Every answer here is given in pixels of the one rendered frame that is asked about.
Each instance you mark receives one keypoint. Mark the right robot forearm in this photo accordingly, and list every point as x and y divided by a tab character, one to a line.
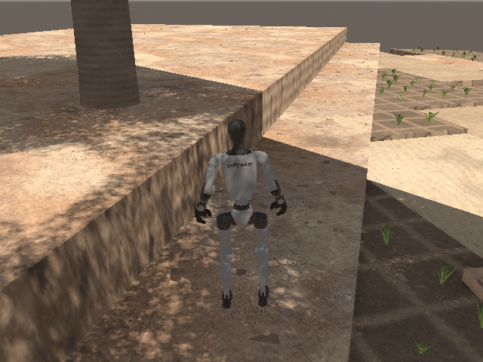
277	194

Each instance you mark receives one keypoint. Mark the left robot forearm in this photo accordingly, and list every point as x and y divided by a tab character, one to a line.
203	200

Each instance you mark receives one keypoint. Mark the robot right hand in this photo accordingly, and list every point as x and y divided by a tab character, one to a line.
276	205

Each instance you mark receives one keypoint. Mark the right robot foot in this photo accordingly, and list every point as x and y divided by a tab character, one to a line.
263	299

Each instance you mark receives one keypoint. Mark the robot right upper arm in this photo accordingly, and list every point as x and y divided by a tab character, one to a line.
266	167

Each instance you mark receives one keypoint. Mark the robot right shin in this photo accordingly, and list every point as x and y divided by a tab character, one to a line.
262	269

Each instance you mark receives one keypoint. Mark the robot left upper arm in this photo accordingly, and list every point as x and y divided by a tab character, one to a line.
214	162

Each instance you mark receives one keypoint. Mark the robot left hand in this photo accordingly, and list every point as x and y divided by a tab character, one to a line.
198	215

